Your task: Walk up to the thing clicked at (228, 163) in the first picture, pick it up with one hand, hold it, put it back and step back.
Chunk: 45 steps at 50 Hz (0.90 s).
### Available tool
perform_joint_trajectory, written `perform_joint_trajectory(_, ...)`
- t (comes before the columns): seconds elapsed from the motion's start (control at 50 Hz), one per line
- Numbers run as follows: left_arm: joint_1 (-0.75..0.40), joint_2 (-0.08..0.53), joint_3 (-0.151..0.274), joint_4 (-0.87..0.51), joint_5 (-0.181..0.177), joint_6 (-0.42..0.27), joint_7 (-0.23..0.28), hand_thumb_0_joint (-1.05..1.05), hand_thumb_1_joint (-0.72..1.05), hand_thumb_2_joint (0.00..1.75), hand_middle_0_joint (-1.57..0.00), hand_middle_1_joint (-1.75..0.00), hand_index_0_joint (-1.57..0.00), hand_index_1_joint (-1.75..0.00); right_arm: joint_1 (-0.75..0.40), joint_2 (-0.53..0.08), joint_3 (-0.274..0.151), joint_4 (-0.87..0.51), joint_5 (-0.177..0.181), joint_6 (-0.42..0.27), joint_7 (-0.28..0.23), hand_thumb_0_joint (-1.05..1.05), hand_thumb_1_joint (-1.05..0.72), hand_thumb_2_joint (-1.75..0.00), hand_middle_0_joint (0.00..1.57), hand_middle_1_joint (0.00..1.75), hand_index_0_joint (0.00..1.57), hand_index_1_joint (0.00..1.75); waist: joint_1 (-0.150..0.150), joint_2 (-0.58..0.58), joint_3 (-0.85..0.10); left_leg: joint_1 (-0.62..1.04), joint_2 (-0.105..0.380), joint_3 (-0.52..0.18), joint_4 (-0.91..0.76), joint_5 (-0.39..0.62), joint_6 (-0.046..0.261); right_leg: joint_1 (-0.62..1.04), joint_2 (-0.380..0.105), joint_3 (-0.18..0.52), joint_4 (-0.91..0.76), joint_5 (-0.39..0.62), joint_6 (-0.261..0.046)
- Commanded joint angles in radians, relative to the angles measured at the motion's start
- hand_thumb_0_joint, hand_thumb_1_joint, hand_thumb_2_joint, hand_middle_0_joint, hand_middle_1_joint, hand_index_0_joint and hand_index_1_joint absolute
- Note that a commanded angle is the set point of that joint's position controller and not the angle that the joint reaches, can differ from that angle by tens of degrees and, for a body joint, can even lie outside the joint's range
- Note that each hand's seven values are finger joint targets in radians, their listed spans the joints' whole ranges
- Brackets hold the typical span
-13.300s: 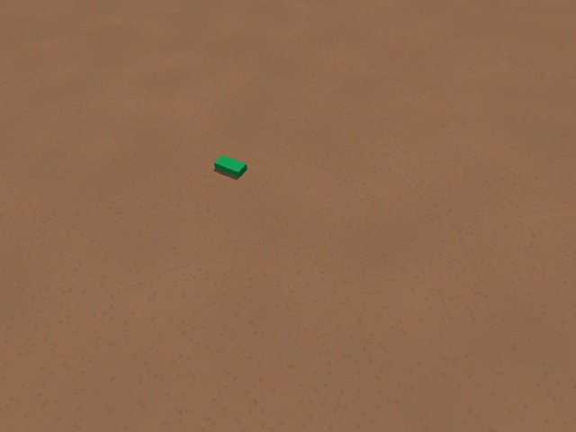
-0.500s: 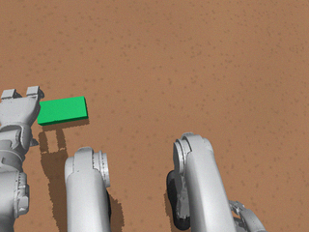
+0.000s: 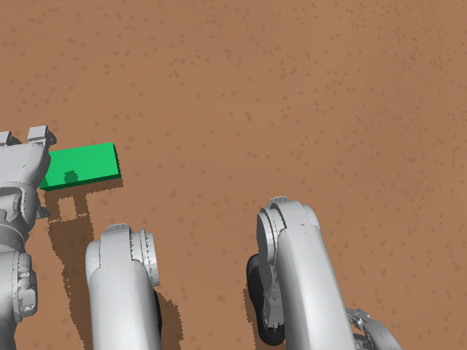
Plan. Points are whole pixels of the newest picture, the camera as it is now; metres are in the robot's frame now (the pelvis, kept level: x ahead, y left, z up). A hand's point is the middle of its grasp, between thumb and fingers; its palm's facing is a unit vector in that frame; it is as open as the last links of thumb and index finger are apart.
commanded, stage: rise first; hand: left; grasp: from above
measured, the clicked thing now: (79, 166) +0.48 +0.26 -0.31
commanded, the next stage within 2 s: approach in 1.46 s
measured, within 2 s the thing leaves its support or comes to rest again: neither
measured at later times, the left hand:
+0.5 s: hand (40, 175) +0.43 +0.29 -0.19, palm faces -0.45 -0.09 -0.89, open 14.1 cm
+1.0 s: hand (42, 167) +0.44 +0.29 -0.19, palm faces -0.44 -0.09 -0.89, open 14.2 cm
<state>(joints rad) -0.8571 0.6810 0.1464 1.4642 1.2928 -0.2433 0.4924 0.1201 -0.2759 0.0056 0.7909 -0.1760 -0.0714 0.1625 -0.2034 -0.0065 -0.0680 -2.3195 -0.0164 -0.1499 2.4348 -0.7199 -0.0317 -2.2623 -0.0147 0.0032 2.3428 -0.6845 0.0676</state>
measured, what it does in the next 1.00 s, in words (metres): stands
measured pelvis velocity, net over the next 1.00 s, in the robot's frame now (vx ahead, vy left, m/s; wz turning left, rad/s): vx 0.00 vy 0.00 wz -0.03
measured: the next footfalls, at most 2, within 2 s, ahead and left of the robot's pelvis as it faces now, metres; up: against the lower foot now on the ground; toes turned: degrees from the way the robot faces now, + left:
none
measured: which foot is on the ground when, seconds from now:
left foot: down 0.00-1.00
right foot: down 0.00-1.00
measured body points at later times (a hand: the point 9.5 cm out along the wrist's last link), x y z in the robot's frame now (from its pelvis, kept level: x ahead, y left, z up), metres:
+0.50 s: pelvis +0.00 +0.00 -0.01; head +0.24 +0.07 +0.37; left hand +0.45 +0.30 -0.14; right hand +0.06 -0.28 -0.11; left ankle +0.07 +0.13 -0.29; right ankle +0.10 -0.14 -0.29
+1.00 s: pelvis +0.00 +0.00 -0.01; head +0.24 +0.08 +0.37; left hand +0.46 +0.29 -0.14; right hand +0.04 -0.27 -0.10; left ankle +0.07 +0.13 -0.29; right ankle +0.10 -0.14 -0.29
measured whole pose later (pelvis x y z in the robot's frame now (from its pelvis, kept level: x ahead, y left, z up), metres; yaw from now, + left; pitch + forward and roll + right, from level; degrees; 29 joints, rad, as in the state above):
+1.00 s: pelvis +0.00 +0.00 -0.01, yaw -1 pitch +34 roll -9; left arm -0.95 0.73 0.14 1.54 1.30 -0.21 0.49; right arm 0.15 -0.29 0.06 0.77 -0.19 -0.09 0.19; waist -0.26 0.00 -0.05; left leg -2.35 -0.02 -0.17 2.46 -0.71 -0.02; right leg -2.27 -0.01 -0.01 2.35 -0.68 0.07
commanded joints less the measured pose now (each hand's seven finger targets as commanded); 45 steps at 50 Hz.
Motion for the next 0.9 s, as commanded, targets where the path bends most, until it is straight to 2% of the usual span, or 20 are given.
perform_joint_trajectory(0.0, -0.304, 0.228, 0.003, -0.125, -0.014, -0.002, 0.038, 0.0, -0.56, 1.04, -0.08, -0.99, -0.06, -1.0, 0.194, -0.237, -0.076, -0.012, -0.002, -0.007, -0.011, 0.0, -0.9, -0.9, 0.2, 0.3, 0.2, 0.3, -0.02, 0.239, -0.649, 0.512, -0.014, 0.124, -0.263, 0.191, 0.061, 0.301, 0.028, -0.15, -0.22, 0.205, -0.091)
perform_joint_trajectory(0.02, -0.29, 0.266, 0.025, -0.125, -0.005, -0.002, 0.041, 0.0, -0.56, 1.04, -0.09, -0.97, -0.07, -0.99, 0.2, -0.241, -0.074, -0.012, 0.001, -0.006, -0.012, 0.0, -0.9, -0.9, 0.2, 0.3, 0.2, 0.3, -0.006, 0.255, -0.669, 0.517, -0.015, 0.129, -0.257, 0.21, 0.061, 0.323, 0.027, -0.146, -0.215, 0.221, -0.091)
perform_joint_trajectory(0.06, -0.275, 0.263, 0.029, -0.116, -0.012, 0.002, 0.044, 0.0, -0.56, 1.03, -0.09, -0.97, -0.08, -0.99, 0.2, -0.242, -0.076, -0.011, 0.0, -0.007, -0.008, 0.0, -0.9, -0.9, 0.2, 0.3, 0.2, 0.3, 0.001, 0.257, -0.675, 0.52, -0.014, 0.127, -0.26, 0.221, 0.058, 0.317, 0.026, -0.148, -0.201, 0.227, -0.093)
perform_joint_trajectory(0.12, -0.309, 0.236, 0.005, -0.079, -0.014, 0.008, 0.045, 0.0, -0.55, 1.03, -0.09, -0.97, -0.08, -0.99, 0.194, -0.243, -0.071, -0.01, -0.002, -0.01, -0.006, 0.0, -0.9, -0.9, 0.2, 0.3, 0.2, 0.3, -0.028, 0.257, -0.618, 0.5, -0.012, 0.124, -0.26, 0.187, 0.058, 0.277, 0.028, -0.155, -0.204, 0.2, -0.091)
perform_joint_trajectory(0.18, -0.301, 0.262, 0.016, -0.096, -0.012, 0.007, 0.046, 0.0, -0.56, 1.04, -0.09, -0.98, -0.07, -1.0, 0.191, -0.243, -0.069, -0.014, 0.0, -0.008, -0.007, 0.0, -0.9, -0.9, 0.2, 0.3, 0.2, 0.3, -0.004, 0.253, -0.657, 0.503, -0.014, 0.127, -0.256, 0.192, 0.06, 0.306, 0.031, -0.149, -0.212, 0.206, -0.096)
perform_joint_trajectory(0.22, -0.286, 0.236, -0.001, -0.055, -0.01, 0.012, 0.046, 0.0, -0.55, 1.03, -0.09, -0.98, -0.08, -1.0, 0.196, -0.239, -0.062, -0.009, -0.007, -0.011, -0.001, 0.0, -0.9, -0.9, 0.2, 0.3, 0.2, 0.3, -0.024, 0.254, -0.627, 0.487, -0.015, 0.127, -0.251, 0.197, 0.059, 0.305, 0.031, -0.151, -0.202, 0.214, -0.093)
perform_joint_trajectory(0.28, -0.33, 0.249, -0.002, -0.062, -0.014, 0.011, 0.044, 0.0, -0.56, 1.04, -0.09, -0.99, -0.07, -1.0, 0.197, -0.248, -0.06, -0.014, -0.005, -0.013, -0.001, 0.0, -0.9, -0.9, 0.2, 0.3, 0.2, 0.3, -0.038, 0.254, -0.62, 0.484, -0.014, 0.119, -0.253, 0.18, 0.059, 0.283, 0.03, -0.157, -0.201, 0.198, -0.094)
perform_joint_trajectory(0.3, -0.328, 0.262, 0.006, -0.084, -0.013, 0.007, 0.046, 0.0, -0.57, 1.04, -0.08, -1.0, -0.07, -1.01, 0.191, -0.248, -0.061, -0.014, -0.002, -0.014, -0.004, 0.0, -0.9, -0.9, 0.2, 0.3, 0.2, 0.3, -0.018, 0.272, -0.636, 0.496, -0.013, 0.121, -0.259, 0.183, 0.057, 0.289, 0.032, -0.155, -0.207, 0.198, -0.096)
perform_joint_trajectory(0.34, -0.327, 0.267, 0.014, -0.088, -0.009, 0.01, 0.05, 0.0, -0.55, 1.03, -0.1, -0.98, -0.08, -0.99, 0.199, -0.251, -0.057, -0.015, -0.004, -0.013, -0.003, 0.0, -0.9, -0.9, 0.2, 0.3, 0.2, 0.3, -0.021, 0.295, -0.65, 0.517, -0.014, 0.118, -0.262, 0.208, 0.053, 0.291, 0.029, -0.16, -0.193, 0.215, -0.091)
perform_joint_trajectory(0.4, -0.361, 0.238, -0.014, -0.03, -0.01, 0.014, 0.044, 0.0, -0.57, 1.04, -0.08, -1.0, -0.06, -1.01, 0.202, -0.251, -0.05, -0.012, -0.011, -0.021, 0.004, 0.0, -0.9, -0.9, 0.2, 0.3, 0.2, 0.3, -0.06, 0.242, -0.592, 0.475, -0.012, 0.116, -0.242, 0.173, 0.059, 0.273, 0.033, -0.163, -0.201, 0.201, -0.091)
perform_joint_trajectory(0.46, -0.325, 0.303, 0.025, -0.07, -0.008, 0.014, 0.048, 0.0, -0.57, 1.04, -0.08, -0.99, -0.07, -1.01, 0.198, -0.259, -0.049, -0.019, -0.01, -0.021, 0.002, 0.0, -0.9, -0.9, 0.2, 0.3, 0.2, 0.3, -0.02, 0.298, -0.64, 0.501, -0.013, 0.123, -0.251, 0.194, 0.055, 0.298, 0.03, -0.158, -0.198, 0.209, -0.093)
perform_joint_trajectory(0.5, -0.335, 0.263, 0.001, -0.056, -0.007, 0.019, 0.046, 0.0, -0.57, 1.04, -0.09, -0.99, -0.07, -1.01, 0.205, -0.255, -0.046, -0.017, -0.011, -0.02, 0.007, 0.0, -0.9, -0.9, 0.2, 0.3, 0.2, 0.3, -0.045, 0.27, -0.624, 0.484, -0.012, 0.118, -0.249, 0.191, 0.056, 0.298, 0.034, -0.165, -0.197, 0.212, -0.092)
perform_joint_trajectory(0.58, -0.363, 0.288, 0.01, -0.084, -0.009, 0.024, 0.043, 0.0, -0.57, 1.05, -0.08, -0.99, -0.07, -1.01, 0.214, -0.265, -0.047, -0.018, -0.006, -0.02, 0.008, 0.0, -0.9, -0.9, 0.2, 0.3, 0.2, 0.3, -0.041, 0.318, -0.66, 0.533, -0.009, 0.111, -0.251, 0.228, 0.05, 0.286, 0.03, -0.169, -0.183, 0.241, -0.092)
perform_joint_trajectory(0.62, -0.35, 0.257, -0.01, -0.04, -0.01, 0.028, 0.041, 0.0, -0.58, 1.05, -0.08, -0.99, -0.06, -1.01, 0.218, -0.26, -0.041, -0.017, -0.013, -0.022, 0.014, 0.0, -0.9, -0.9, 0.2, 0.3, 0.2, 0.3, -0.061, 0.295, -0.627, 0.509, -0.009, 0.11, -0.244, 0.217, 0.051, 0.287, 0.034, -0.17, -0.186, 0.237, -0.093)
perform_joint_trajectory(0.66, -0.378, 0.287, 0.013, -0.083, -0.014, 0.026, 0.042, 0.0, -0.58, 1.06, -0.08, -0.98, -0.06, -1.01, 0.226, -0.268, -0.043, -0.018, -0.01, -0.019, 0.012, 0.0, -0.9, -0.9, 0.2, 0.3, 0.2, 0.3, -0.055, 0.308, -0.664, 0.517, -0.012, 0.109, -0.246, 0.224, 0.053, 0.305, 0.032, -0.169, -0.193, 0.242, -0.09)
perform_joint_trajectory(0.68, -0.362, 0.287, 0.008, -0.051, -0.016, 0.027, 0.04, 0.0, -0.58, 1.05, -0.08, -0.99, -0.06, -1.01, 0.226, -0.267, -0.038, -0.02, -0.012, -0.021, 0.013, 0.0, -0.9, -0.9, 0.2, 0.3, 0.2, 0.3, -0.057, 0.306, -0.634, 0.501, -0.012, 0.111, -0.247, 0.216, 0.053, 0.296, 0.031, -0.168, -0.187, 0.238, -0.092)
perform_joint_trajectory(0.7, -0.346, 0.285, 0.007, -0.053, -0.014, 0.027, 0.038, 0.0, -0.59, 1.06, -0.07, -1.0, -0.06, -1.02, 0.217, -0.266, -0.038, -0.019, -0.009, -0.019, 0.012, 0.0, -0.9, -0.9, 0.2, 0.3, 0.2, 0.3, -0.041, 0.308, -0.647, 0.506, -0.012, 0.113, -0.249, 0.225, 0.052, 0.304, 0.033, -0.167, -0.192, 0.241, -0.093)
perform_joint_trajectory(0.8, -0.365, 0.262, -0.014, -0.006, -0.014, 0.028, 0.034, 0.0, -0.59, 1.06, -0.08, -1.0, -0.06, -1.02, 0.22, -0.263, -0.031, -0.02, -0.014, -0.021, 0.016, 0.0, -0.9, -0.9, 0.2, 0.3, 0.2, 0.3, -0.066, 0.292, -0.603, 0.484, -0.013, 0.112, -0.246, 0.192, 0.053, 0.285, 0.036, -0.17, -0.192, 0.219, -0.094)
perform_joint_trajectory(0.86, -0.381, 0.31, 0.012, -0.067, -0.008, 0.027, 0.036, 0.0, -0.58, 1.06, -0.08, -1.0, -0.06, -1.02, 0.22, -0.274, -0.031, -0.028, -0.009, -0.019, 0.012, 0.0, -0.9, -0.9, 0.2, 0.3, 0.2, 0.3, -0.044, 0.32, -0.657, 0.514, -0.013, 0.112, -0.253, 0.206, 0.05, 0.308, 0.035, -0.168, -0.198, 0.226, -0.095)
perform_joint_trajectory(0.88, -0.359, 0.306, 0.014, -0.036, -0.007, 0.03, 0.037, 0.0, -0.59, 1.06, -0.08, -0.99, -0.06, -1.02, 0.222, -0.273, -0.029, -0.026, -0.01, -0.019, 0.014, 0.0, -0.9, -0.9, 0.2, 0.3, 0.2, 0.3, -0.049, 0.318, -0.63, 0.495, -0.013, 0.115, -0.249, 0.208, 0.052, 0.301, 0.033, -0.168, -0.19, 0.23, -0.094)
